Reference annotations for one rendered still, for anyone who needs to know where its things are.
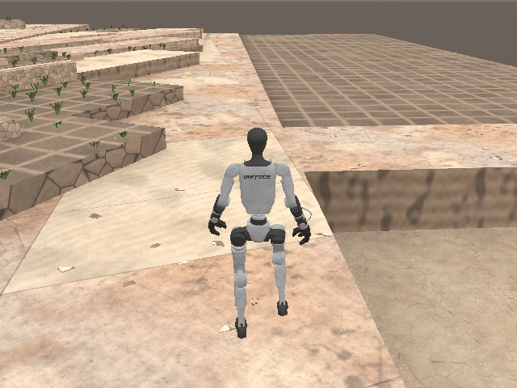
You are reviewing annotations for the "right robot shin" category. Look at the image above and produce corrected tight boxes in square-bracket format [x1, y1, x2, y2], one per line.
[275, 251, 286, 305]

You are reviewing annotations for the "robot left upper arm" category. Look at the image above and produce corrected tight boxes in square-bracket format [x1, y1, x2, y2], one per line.
[217, 163, 241, 207]

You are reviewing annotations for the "left robot foot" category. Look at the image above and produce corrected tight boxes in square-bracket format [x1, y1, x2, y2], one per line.
[235, 317, 247, 339]

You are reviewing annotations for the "robot left hand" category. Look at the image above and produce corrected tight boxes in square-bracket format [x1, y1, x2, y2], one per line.
[208, 220, 227, 236]

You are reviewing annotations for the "robot left forearm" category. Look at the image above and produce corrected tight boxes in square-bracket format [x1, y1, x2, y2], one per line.
[210, 194, 225, 223]

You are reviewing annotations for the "robot right upper arm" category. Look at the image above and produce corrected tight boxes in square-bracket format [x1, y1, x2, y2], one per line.
[274, 162, 297, 208]

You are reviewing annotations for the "robot right forearm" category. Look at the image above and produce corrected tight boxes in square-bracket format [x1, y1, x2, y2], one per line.
[290, 196, 308, 230]

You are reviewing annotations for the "robot right hand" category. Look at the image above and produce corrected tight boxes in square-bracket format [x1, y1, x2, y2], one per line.
[292, 225, 311, 245]

